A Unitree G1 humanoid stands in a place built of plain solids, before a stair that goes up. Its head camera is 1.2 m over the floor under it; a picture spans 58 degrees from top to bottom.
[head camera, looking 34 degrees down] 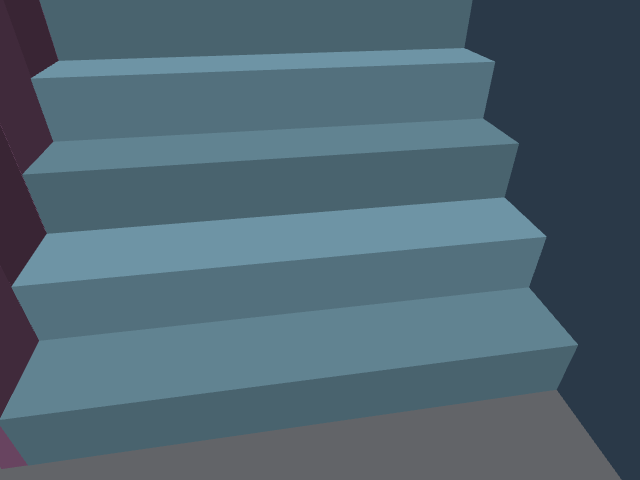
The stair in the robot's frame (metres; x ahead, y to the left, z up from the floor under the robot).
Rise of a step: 0.21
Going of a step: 0.27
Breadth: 1.60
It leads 9 degrees to the left of straight ahead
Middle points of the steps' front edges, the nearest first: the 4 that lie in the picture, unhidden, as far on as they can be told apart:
0.78 0.02 0.21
1.04 0.06 0.43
1.31 0.10 0.64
1.57 0.14 0.85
